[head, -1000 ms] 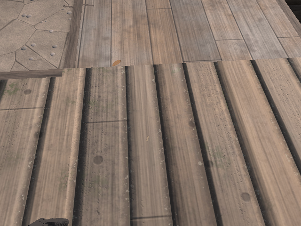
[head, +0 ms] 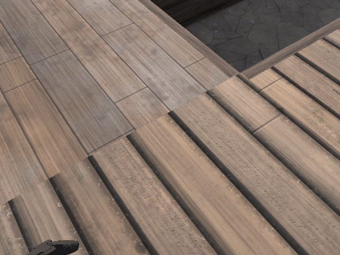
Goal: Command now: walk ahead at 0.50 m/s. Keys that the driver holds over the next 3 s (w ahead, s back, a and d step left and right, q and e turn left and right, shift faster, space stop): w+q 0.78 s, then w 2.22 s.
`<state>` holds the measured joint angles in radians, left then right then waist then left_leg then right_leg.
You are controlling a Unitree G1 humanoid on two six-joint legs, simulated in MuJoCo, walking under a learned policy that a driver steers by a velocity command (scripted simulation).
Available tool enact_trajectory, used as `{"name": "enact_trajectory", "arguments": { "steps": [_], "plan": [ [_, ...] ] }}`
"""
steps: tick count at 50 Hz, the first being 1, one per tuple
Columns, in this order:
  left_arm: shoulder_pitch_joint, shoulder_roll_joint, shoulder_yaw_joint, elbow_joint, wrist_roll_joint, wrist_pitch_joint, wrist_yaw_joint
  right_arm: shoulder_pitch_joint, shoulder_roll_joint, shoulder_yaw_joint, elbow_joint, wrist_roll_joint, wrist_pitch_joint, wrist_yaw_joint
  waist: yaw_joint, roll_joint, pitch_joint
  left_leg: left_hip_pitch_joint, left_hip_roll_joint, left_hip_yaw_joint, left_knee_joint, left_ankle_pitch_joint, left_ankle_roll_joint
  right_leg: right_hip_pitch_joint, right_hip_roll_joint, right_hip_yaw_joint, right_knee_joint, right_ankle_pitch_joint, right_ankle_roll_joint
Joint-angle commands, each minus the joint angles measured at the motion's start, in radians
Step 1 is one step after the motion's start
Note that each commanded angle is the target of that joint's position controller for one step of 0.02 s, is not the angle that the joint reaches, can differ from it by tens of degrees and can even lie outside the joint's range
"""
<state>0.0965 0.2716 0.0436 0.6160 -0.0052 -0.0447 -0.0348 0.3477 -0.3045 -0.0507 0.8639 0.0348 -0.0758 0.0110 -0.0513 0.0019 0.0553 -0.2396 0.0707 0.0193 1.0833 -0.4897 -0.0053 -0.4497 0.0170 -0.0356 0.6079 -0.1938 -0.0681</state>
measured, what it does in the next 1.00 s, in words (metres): walks ahead, turning left: left foot, then right foot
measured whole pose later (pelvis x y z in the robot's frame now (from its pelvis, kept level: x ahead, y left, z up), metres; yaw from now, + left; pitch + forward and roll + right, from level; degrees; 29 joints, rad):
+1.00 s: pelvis +0.57 +0.11 +0.00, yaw +29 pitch +2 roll -1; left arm 0.10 0.27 0.05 0.71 0.00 -0.13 -0.03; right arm 0.36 -0.30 -0.06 0.75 0.02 -0.04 -0.01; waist -0.05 0.03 0.00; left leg -0.20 -0.08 -0.19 0.88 -0.52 0.04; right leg -0.45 0.04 0.00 0.55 -0.16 -0.03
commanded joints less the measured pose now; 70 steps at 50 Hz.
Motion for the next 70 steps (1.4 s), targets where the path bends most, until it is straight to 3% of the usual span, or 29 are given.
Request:
{"name": "enact_trajectory", "arguments": {
  "steps": [1,3,6,12,17,20,22,23,24,25,26,27,28,29,33,38,43,46,47,48,49,50,51,52,54,56,62,67,70],
  "plan": [
    [0.199,0.136,0.047,0.019,0.002,-0.019,0.008,-0.106,-0.128,-0.024,-0.113,0.002,-0.034,-0.003,0.117,-0.064,-0.152,-0.494,0.060,-0.083,0.152,0.097,0.021,0.495,-0.301,0.365,-0.301,0.159,-0.186],
    [0.134,0.098,0.038,0.021,0.013,-0.036,0.005,-0.036,-0.104,-0.027,-0.085,-0.004,-0.001,-0.003,0.052,-0.105,-0.112,-0.366,0.087,-0.101,0.101,0.197,0.009,0.334,-0.258,0.249,-0.385,0.178,-0.163],
    [0.119,0.106,0.046,0.054,0.022,-0.065,0.009,-0.034,-0.064,-0.024,-0.079,-0.004,0.030,-0.010,0.029,-0.073,-0.060,-0.384,0.077,-0.121,0.046,0.293,-0.016,0.268,-0.255,0.135,-0.461,0.244,-0.163],
    [0.147,0.128,0.051,0.106,0.021,-0.067,0.034,-0.184,-0.029,-0.014,-0.124,-0.014,0.019,0.010,0.077,-0.050,0.004,-0.429,0.042,-0.089,-0.288,0.595,-0.010,0.334,-0.228,-0.047,-0.497,0.280,-0.108],
    [0.222,0.161,0.065,0.161,0.000,-0.037,0.044,-0.316,-0.016,-0.003,-0.200,-0.016,0.018,0.042,0.128,-0.030,0.053,-0.496,0.025,-0.026,-0.438,0.532,0.035,0.513,-0.290,-0.099,-0.447,0.362,-0.092],
    [0.204,0.197,0.075,0.165,-0.009,-0.011,0.056,-0.298,-0.044,-0.016,-0.234,-0.016,0.022,0.058,0.090,-0.068,0.005,-0.410,-0.036,0.051,-0.458,0.381,0.085,0.584,-0.302,-0.138,-0.306,0.730,-0.060],
    [0.182,0.218,0.079,0.159,-0.011,0.006,0.067,-0.133,-0.104,-0.050,-0.210,-0.014,0.029,0.054,-0.010,-0.090,-0.106,-0.174,-0.118,0.100,-0.467,0.314,0.136,0.558,-0.277,-0.166,-0.046,0.979,-0.028],
    [0.173,0.207,0.071,0.153,-0.013,0.006,0.071,0.025,-0.163,-0.083,-0.175,-0.012,0.033,0.039,-0.097,-0.055,-0.189,0.087,-0.137,0.061,-0.536,0.375,0.177,0.423,-0.233,-0.184,0.190,0.869,0.010],
    [0.254,0.105,0.039,0.113,0.018,-0.013,0.064,0.111,-0.279,-0.114,-0.162,-0.011,0.039,0.017,-0.064,0.171,-0.296,0.467,0.104,-0.352,-0.544,0.364,0.313,0.027,-0.116,-0.176,0.569,0.240,0.072],
    [0.256,0.061,0.012,0.092,0.016,-0.053,0.047,0.086,-0.276,-0.101,-0.192,-0.009,0.026,0.021,-0.026,0.218,-0.435,0.646,0.266,-0.854,-0.727,0.226,0.460,-0.232,0.060,0.046,0.800,-0.401,0.096],
    [0.136,0.144,0.034,0.069,-0.024,-0.083,0.029,0.082,-0.199,-0.079,-0.194,-0.018,0.018,0.025,-0.082,0.114,-0.373,0.614,0.246,-0.766,-0.779,0.193,0.398,-0.339,-0.007,0.156,0.825,-0.347,0.069],
    [0.084,0.145,0.030,0.047,-0.038,-0.098,0.025,0.038,-0.164,-0.070,-0.195,-0.018,0.012,0.023,-0.058,0.067,-0.246,0.478,0.210,-0.626,-0.784,0.233,0.355,-0.358,-0.050,0.140,0.755,-0.261,0.048],
    [0.076,0.136,0.030,0.052,-0.017,-0.103,0.031,-0.030,-0.138,-0.061,-0.205,-0.015,0.011,0.022,-0.008,-0.008,-0.159,0.322,0.166,-0.517,-0.791,0.329,0.322,-0.317,-0.092,0.129,0.654,-0.199,0.049],
    [0.085,0.148,0.039,0.060,0.004,-0.095,0.037,-0.082,-0.105,-0.050,-0.221,-0.022,0.010,0.018,0.028,0.003,-0.121,0.209,0.132,-0.441,-0.810,0.427,0.306,-0.246,-0.119,0.127,0.579,-0.157,0.058],
    [0.111,0.112,0.035,0.059,0.022,-0.053,0.040,-0.105,-0.126,-0.054,-0.238,-0.027,0.007,-0.002,0.072,0.035,-0.089,0.017,0.075,-0.323,-0.860,0.605,0.310,-0.152,-0.120,0.095,0.424,-0.065,0.121],
    [-0.078,0.068,0.013,0.015,0.014,-0.056,0.034,-0.041,-0.150,-0.061,-0.214,-0.015,0.021,-0.025,-0.002,0.078,-0.060,-0.040,0.002,-0.256,-0.837,0.473,0.235,-0.078,-0.051,0.078,0.040,0.242,0.151],
    [-0.122,0.112,0.025,0.003,0.001,-0.079,0.007,0.024,-0.129,-0.055,-0.177,-0.013,0.028,-0.028,-0.023,0.104,-0.061,0.091,0.078,-0.358,-0.750,0.388,0.210,-0.041,-0.041,0.106,-0.097,0.251,0.109],
    [-0.004,0.143,0.046,0.032,0.006,-0.091,0.009,0.002,-0.118,-0.052,-0.175,-0.021,0.034,-0.026,0.049,0.131,-0.081,0.131,0.070,-0.376,-0.631,0.536,0.175,0.105,-0.022,0.066,-0.157,0.151,0.043],
    [0.107,0.177,0.060,0.051,0.018,-0.096,0.014,0.000,-0.079,-0.037,-0.183,-0.026,0.033,-0.022,0.101,0.099,-0.174,0.092,0.016,-0.328,-0.462,0.574,0.144,0.288,-0.083,0.115,-0.142,0.157,-0.004],
    [0.244,0.252,0.077,0.065,0.029,-0.096,0.017,0.083,-0.026,-0.016,-0.196,-0.040,0.027,-0.023,0.113,-0.078,-0.329,-0.109,-0.085,-0.242,-0.155,0.330,0.092,0.599,-0.268,0.362,-0.113,0.148,-0.106],
    [0.332,0.281,0.092,0.122,0.013,-0.081,0.003,0.181,-0.008,-0.007,-0.195,-0.006,0.016,-0.023,0.091,-0.365,-0.379,-0.419,-0.177,-0.171,0.115,-0.094,0.036,0.783,-0.410,0.800,-0.280,-0.169,-0.235],
    [0.310,0.189,0.067,0.111,-0.011,-0.079,0.001,0.098,-0.108,-0.026,-0.186,0.004,0.013,-0.024,0.127,-0.204,-0.260,-0.530,-0.119,-0.225,0.209,-0.057,0.039,0.713,-0.394,0.813,-0.334,-0.388,-0.201],
    [0.248,0.147,0.053,0.102,-0.007,-0.073,0.005,-0.026,-0.136,-0.034,-0.211,-0.002,0.013,-0.024,0.137,-0.111,-0.142,-0.555,-0.080,-0.191,0.210,0.034,0.043,0.591,-0.357,0.663,-0.341,-0.343,-0.161],
    [0.201,0.131,0.042,0.095,0.005,-0.067,0.006,-0.085,-0.122,-0.030,-0.226,-0.017,0.013,-0.023,0.120,-0.057,-0.081,-0.530,-0.045,-0.156,0.173,0.099,0.042,0.476,-0.315,0.551,-0.356,-0.220,-0.150],
    [0.158,0.100,0.028,0.099,0.017,-0.065,0.011,-0.090,-0.088,-0.030,-0.232,-0.028,0.007,-0.015,0.073,-0.087,-0.052,-0.451,0.012,-0.136,0.065,0.182,0.037,0.359,-0.247,0.420,-0.394,-0.051,-0.139],
    [0.168,0.098,0.027,0.113,0.008,-0.069,0.013,-0.071,-0.056,-0.024,-0.223,-0.024,0.010,-0.012,0.061,-0.110,-0.065,-0.419,0.022,-0.106,0.001,0.199,0.025,0.335,-0.224,0.345,-0.419,0.061,-0.149],
    [0.225,0.161,0.039,0.160,-0.008,-0.055,0.026,-0.240,-0.008,-0.001,-0.266,-0.030,0.001,-0.003,0.108,-0.076,-0.035,-0.414,0.023,-0.057,-0.347,0.450,-0.008,0.337,-0.201,0.187,-0.462,0.231,-0.142],
    [0.309,0.174,0.038,0.211,-0.018,-0.035,0.028,-0.371,-0.013,0.000,-0.303,-0.015,-0.010,0.019,0.149,-0.075,-0.001,-0.359,-0.015,-0.034,-0.515,0.530,0.005,0.396,-0.229,0.163,-0.431,0.243,-0.122],
    [0.311,0.195,0.046,0.229,-0.020,-0.018,0.035,-0.375,-0.037,-0.009,-0.314,-0.015,-0.017,0.031,0.120,-0.087,-0.002,-0.322,-0.032,-0.030,-0.572,0.438,0.045,0.476,-0.267,0.172,-0.369,0.343,-0.098]
  ]
}}
Next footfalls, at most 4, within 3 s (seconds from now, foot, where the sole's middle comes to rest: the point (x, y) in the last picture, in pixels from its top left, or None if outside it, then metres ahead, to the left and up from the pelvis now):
0.46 left None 0.40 0.17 -0.76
0.94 right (154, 185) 0.73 0.07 -0.76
1.46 left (74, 164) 0.85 0.43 -0.76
1.98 right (94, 101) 1.23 0.37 -0.76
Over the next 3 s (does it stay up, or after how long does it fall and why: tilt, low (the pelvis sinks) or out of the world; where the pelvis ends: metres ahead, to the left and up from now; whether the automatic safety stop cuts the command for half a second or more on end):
stays up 1.48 0.68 0.01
